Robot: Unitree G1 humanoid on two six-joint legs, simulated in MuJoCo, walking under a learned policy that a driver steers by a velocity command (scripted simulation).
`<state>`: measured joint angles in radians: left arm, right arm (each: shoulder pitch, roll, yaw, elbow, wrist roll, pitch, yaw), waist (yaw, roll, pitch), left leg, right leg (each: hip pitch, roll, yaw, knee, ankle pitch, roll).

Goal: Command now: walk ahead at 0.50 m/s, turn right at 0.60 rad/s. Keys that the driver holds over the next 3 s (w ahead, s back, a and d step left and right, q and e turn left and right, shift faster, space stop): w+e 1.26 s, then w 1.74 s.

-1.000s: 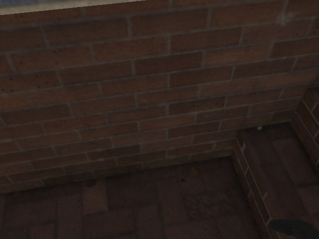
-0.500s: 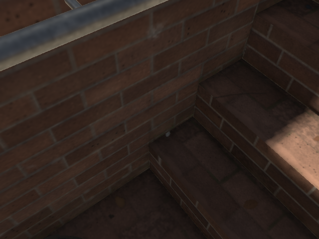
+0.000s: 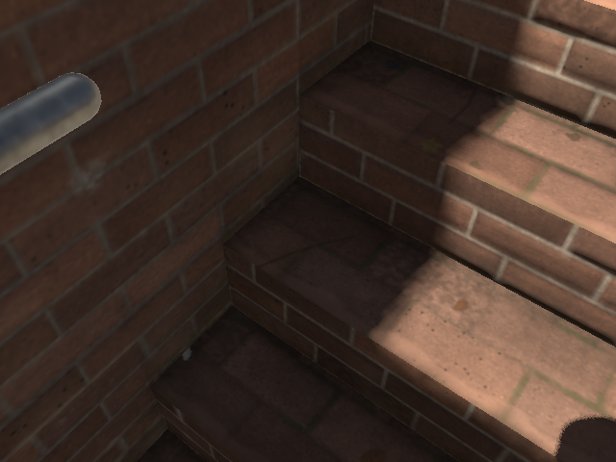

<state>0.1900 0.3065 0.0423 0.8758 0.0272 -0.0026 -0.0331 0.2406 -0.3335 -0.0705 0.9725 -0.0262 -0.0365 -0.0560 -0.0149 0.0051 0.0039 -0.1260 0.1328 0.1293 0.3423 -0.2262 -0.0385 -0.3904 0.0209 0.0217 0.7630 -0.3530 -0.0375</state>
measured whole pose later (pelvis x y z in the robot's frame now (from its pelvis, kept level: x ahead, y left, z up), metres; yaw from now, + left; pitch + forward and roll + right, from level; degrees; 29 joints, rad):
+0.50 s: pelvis +0.13 -0.04 +0.00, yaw -18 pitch +1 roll +1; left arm 0.29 0.26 0.06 0.89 0.04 -0.06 0.04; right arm 0.05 -0.21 0.02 0.67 -0.03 -0.03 -0.04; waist 0.01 0.00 0.02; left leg -0.41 0.02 0.06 0.70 -0.08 0.03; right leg -0.17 0.11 0.21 0.63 -0.29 -0.07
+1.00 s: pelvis +0.22 -0.12 +0.09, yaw -35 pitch +2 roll -1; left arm 0.15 0.17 0.01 0.63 0.05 0.07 0.04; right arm 0.18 -0.25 -0.06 0.64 -0.06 -0.01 0.01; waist -0.02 0.01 0.00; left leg -0.59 0.04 -0.04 1.66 -0.08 0.05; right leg -0.70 0.16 -0.01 1.23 -0.56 -0.11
